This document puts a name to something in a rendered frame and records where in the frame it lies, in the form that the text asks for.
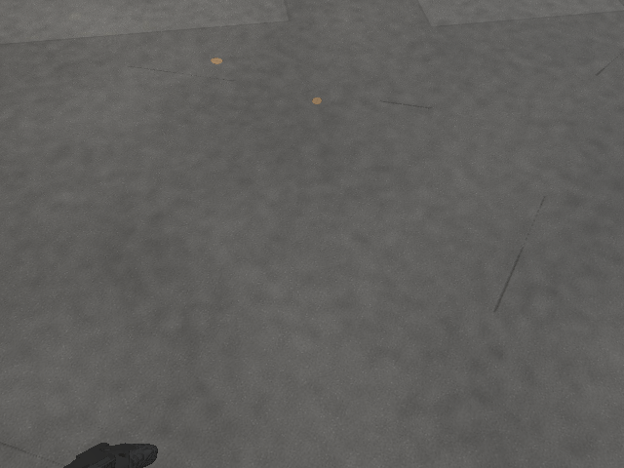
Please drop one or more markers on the left robot hand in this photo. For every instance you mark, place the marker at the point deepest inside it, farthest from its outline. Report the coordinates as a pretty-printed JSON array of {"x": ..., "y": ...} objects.
[{"x": 119, "y": 456}]

